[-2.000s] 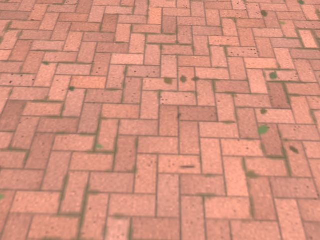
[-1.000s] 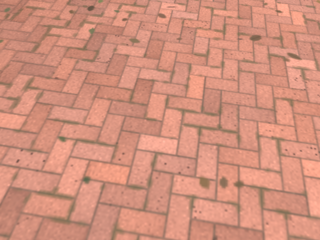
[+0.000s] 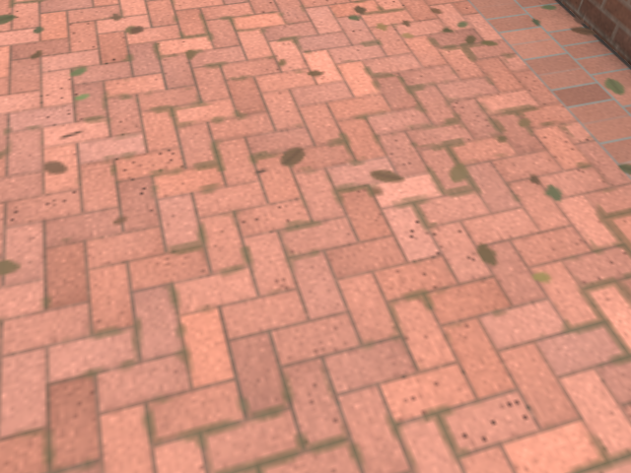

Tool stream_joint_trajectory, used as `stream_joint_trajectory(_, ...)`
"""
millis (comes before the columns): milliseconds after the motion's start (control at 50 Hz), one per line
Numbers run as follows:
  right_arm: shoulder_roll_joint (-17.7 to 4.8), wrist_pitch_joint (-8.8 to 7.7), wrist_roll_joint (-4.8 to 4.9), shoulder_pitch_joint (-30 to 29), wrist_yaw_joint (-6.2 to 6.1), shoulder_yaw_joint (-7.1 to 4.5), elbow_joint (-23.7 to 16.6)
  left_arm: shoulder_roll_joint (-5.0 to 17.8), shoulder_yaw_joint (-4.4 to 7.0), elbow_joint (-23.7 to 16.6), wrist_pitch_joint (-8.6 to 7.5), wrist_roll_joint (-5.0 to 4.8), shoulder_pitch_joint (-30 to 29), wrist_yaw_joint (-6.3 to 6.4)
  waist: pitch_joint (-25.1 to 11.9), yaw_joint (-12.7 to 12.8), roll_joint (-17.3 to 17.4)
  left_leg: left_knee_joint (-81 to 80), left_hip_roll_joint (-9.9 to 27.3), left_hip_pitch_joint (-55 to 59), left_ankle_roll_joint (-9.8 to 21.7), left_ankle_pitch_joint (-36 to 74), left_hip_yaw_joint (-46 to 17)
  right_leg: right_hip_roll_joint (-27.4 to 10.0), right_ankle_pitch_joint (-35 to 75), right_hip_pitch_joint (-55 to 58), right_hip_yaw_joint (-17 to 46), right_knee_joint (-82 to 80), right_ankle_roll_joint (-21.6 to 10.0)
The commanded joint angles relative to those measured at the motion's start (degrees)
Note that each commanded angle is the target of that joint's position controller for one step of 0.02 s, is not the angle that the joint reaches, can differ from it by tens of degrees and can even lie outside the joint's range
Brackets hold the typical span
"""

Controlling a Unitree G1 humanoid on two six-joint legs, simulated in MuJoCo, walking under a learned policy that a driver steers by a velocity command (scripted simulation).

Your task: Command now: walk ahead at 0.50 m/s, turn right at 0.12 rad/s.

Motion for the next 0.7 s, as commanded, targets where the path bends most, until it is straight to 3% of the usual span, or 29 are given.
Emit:
stream_joint_trajectory(20, -6.84, -0.84, 0.41, 0.88, -0.30, -1.44, -2.27, 3.65, 1.19, -4.56, -0.82, 0.26, -0.91, -0.07, -1.62, 0.20, 8.35, -14.55, 14.95, 9.87, 10.13, 4.67, -17.72, -4.86, 3.28, -10.92, 1.39, -4.36, 0.86)
stream_joint_trajectory(80, -9.11, -0.51, 0.79, 2.17, -0.81, -2.04, -0.97, 2.12, 0.49, -6.09, -0.89, 0.63, -6.11, -0.10, -0.29, -0.85, 6.47, -16.55, 14.83, 9.98, 10.54, 10.00, -13.46, -5.45, 10.09, -12.69, 0.24, -14.33, 2.19)
stream_joint_trajectory(160, -10.11, 0.23, 1.35, 4.91, -1.15, -2.13, 0.92, 1.03, -0.06, -7.24, -1.53, 0.27, -12.86, -0.84, 0.96, -3.25, 6.42, -16.68, 12.81, 9.93, 8.66, 12.11, -7.81, -3.86, 21.28, -8.90, -1.61, -27.35, 2.59)
stream_joint_trajectory(240, -10.62, 1.24, 1.68, 8.63, -1.26, -2.18, 3.27, 1.48, -0.01, -9.13, -2.07, -0.34, -18.66, -1.92, 2.61, -4.82, 6.44, -14.86, 15.16, 14.15, 8.11, 12.67, -8.12, -2.44, 21.97, -8.06, -2.18, -33.16, 1.53)
stream_joint_trajectory(300, -11.55, 2.25, 1.92, 9.03, -1.68, -2.56, 4.31, 3.06, 0.61, -9.74, -2.65, -0.21, -18.42, -2.53, 2.36, -2.82, 7.03, -10.57, 16.97, 17.74, 6.83, 19.03, -9.91, -1.29, 16.41, -4.54, -2.06, -36.59, -0.57)
stream_joint_trajectory(320, -12.27, 2.50, 2.00, 7.92, -1.83, -2.72, 4.22, 4.29, 1.28, -8.84, -2.86, -0.01, -14.64, -2.41, 0.33, -0.16, 7.40, -6.40, 16.19, 17.34, 6.08, 26.32, -9.43, 0.03, 15.53, 1.60, -3.08, -38.24, -1.54)
stream_joint_trajectory(340, -11.78, 2.63, 1.94, 7.12, -1.91, -2.44, 3.95, 6.64, 2.56, -6.52, -2.93, 0.29, -6.89, -1.95, -4.64, 3.83, 6.55, 1.95, 13.48, 14.57, 4.67, 31.57, -7.57, 0.71, 16.90, 13.38, -3.85, -39.59, -3.09)
stream_joint_trajectory(360, -9.13, 2.38, 0.94, 6.03, -1.90, -1.32, 2.42, 10.29, 3.79, -4.56, -2.86, 1.17, 3.58, -1.24, -13.13, 8.35, 3.55, 16.65, 10.42, 4.28, 2.55, 22.07, -5.68, -7.02, 18.68, 31.02, 3.29, -36.38, -6.37)
stream_joint_trajectory(380, -2.21, 1.37, 0.70, 13.15, -1.75, 0.81, 1.13, 15.53, 4.94, -3.51, -2.26, 1.71, 8.32, -0.89, -21.95, 6.16, -11.17, 38.14, 1.38, -18.01, -1.62, -11.37, -1.83, -22.28, 11.93, 51.93, 27.17, -38.84, -14.46)
stream_joint_trajectory(400, -6.54, 0.57, 1.99, 11.93, -1.53, -0.15, 2.26, 10.41, 3.76, -3.22, -1.87, 1.16, 9.46, -0.86, -23.72, 7.98, -10.59, 46.48, 1.86, -24.41, -1.82, -23.28, -8.51, -23.61, 2.59, 50.20, 36.67, -44.89, -15.77)
stream_joint_trajectory(420, -10.35, 0.34, 3.21, 6.97, -1.41, -1.46, 0.88, 7.81, 2.75, -3.09, -1.86, 0.79, 5.66, -0.72, -13.53, 7.59, -6.92, 48.84, 4.66, -28.29, -1.56, -19.30, -8.51, -21.53, 1.08, 42.51, 28.02, -46.65, -13.05)
stream_joint_trajectory(460, -9.20, 0.85, 2.32, 2.27, -1.63, -1.68, -0.04, 4.31, 1.61, -2.90, -2.13, 0.91, -1.35, -0.90, -4.48, 4.25, -3.18, 44.50, 8.59, -25.65, -1.95, -11.03, -6.61, -16.78, 6.33, 28.00, 15.93, -50.85, -10.45)
stream_joint_trajectory(500, -6.91, 2.49, 2.17, 4.50, -1.74, -1.79, 0.73, 2.89, 1.43, -2.28, -3.11, 1.43, -4.87, -1.15, -1.88, 1.02, -4.46, 41.74, 10.40, -19.67, -2.49, -6.85, -7.02, -14.37, 11.41, 19.77, 8.66, -55.00, -9.44)
stream_joint_trajectory(520, -5.56, 3.16, 2.20, 4.88, -1.74, -1.65, 0.82, 3.02, 1.62, -1.71, -3.58, 1.40, -5.44, -1.17, -1.22, 0.30, -3.71, 41.11, 10.59, -18.91, -2.85, -5.91, -6.89, -14.34, 14.43, 17.87, 6.10, -56.30, -9.73)
stream_joint_trajectory(560, -4.89, 3.97, 1.96, 3.30, -1.88, -1.73, -0.18, 4.20, 2.12, -0.49, -4.16, 1.62, -5.66, -0.93, 0.28, -0.33, -2.09, 38.61, 10.82, -20.80, -3.50, -2.19, -7.49, -14.44, 19.10, 16.84, 1.62, -57.80, -9.98)
stream_joint_trajectory(640, -3.99, 3.63, 1.71, -2.16, -0.83, -1.43, -2.06, 5.97, 2.66, 1.39, -3.87, 1.63, -4.60, -0.06, 1.70, 0.99, -0.70, 25.74, 10.28, -21.85, -3.47, 9.95, -6.11, -12.71, 23.21, 18.92, -6.73, -58.47, -8.71)
stream_joint_trajectory(700, -2.98, 3.36, 1.58, -8.76, 0.35, -0.79, -4.43, 7.71, 3.13, 2.79, -3.21, 1.10, -2.02, 0.43, 3.57, 3.65, 0.62, 17.47, 9.54, -21.11, -2.56, 13.80, -2.69, -13.50, 23.36, 21.51, -10.23, -58.69, -8.06)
